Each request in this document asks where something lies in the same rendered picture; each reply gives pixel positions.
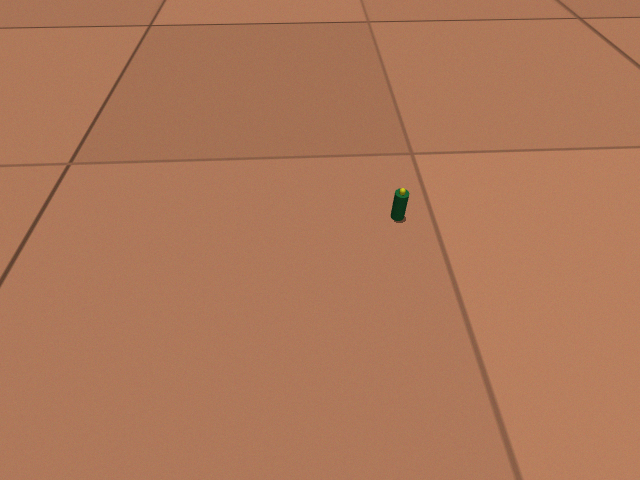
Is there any bottle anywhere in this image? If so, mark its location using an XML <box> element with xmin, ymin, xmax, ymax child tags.
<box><xmin>391</xmin><ymin>188</ymin><xmax>409</xmax><ymax>221</ymax></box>

